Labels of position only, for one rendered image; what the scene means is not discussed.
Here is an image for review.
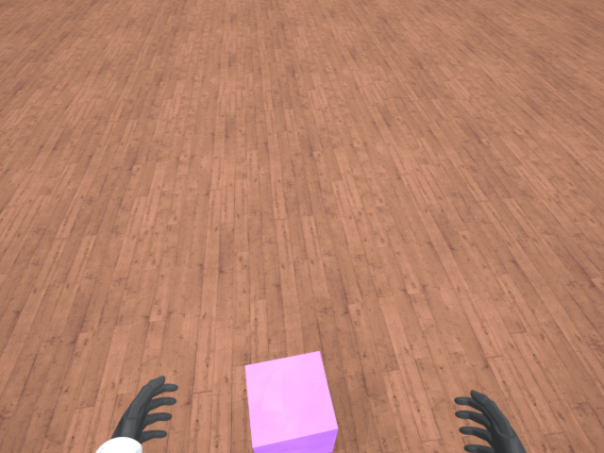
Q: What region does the right robot hand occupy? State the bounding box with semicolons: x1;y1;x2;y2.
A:
454;390;527;453

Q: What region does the left robot hand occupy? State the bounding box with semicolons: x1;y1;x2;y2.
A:
111;376;178;444

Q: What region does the carton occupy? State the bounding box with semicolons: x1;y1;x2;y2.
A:
245;351;338;453

